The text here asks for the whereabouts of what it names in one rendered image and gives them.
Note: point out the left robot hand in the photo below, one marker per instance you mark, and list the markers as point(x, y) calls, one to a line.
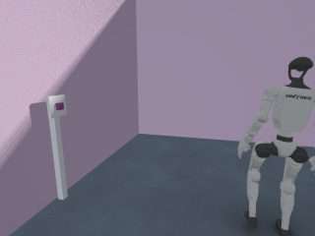
point(242, 147)

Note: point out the robot left upper arm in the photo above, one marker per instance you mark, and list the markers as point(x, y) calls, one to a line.
point(267, 102)

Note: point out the robot left shin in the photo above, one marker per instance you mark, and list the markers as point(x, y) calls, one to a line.
point(252, 193)

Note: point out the button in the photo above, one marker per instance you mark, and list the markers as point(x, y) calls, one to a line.
point(59, 105)

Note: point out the panel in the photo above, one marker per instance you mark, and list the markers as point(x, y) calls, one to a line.
point(56, 141)

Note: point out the left robot forearm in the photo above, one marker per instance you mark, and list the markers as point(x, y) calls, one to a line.
point(253, 129)

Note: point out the robot shin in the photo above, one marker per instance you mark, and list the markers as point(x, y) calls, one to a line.
point(252, 193)
point(287, 203)

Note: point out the robot right shin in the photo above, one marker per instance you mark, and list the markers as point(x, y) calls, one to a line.
point(287, 203)

